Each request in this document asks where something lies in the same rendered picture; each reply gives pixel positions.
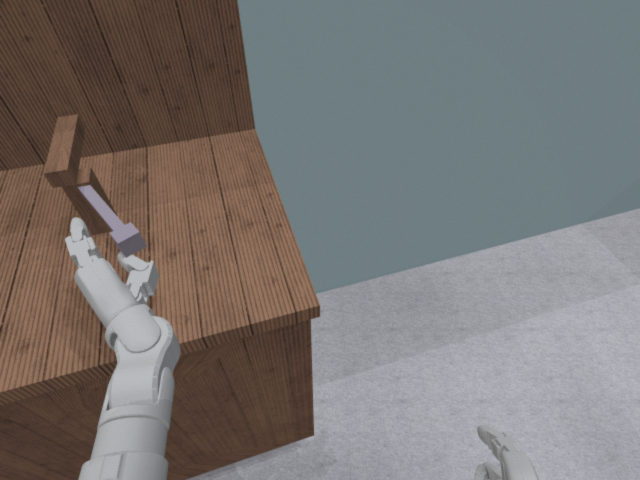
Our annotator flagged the robot left forearm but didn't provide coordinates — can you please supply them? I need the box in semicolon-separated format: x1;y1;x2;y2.
78;304;181;480

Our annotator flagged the robot left hand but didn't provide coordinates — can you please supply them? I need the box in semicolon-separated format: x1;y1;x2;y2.
65;217;159;329

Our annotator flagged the robot right hand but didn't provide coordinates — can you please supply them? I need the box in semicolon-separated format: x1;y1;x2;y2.
469;425;539;480

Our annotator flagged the tap lever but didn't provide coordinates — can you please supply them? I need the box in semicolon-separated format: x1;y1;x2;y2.
78;185;147;258

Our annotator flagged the counter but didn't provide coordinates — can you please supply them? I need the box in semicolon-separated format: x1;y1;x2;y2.
0;0;320;480

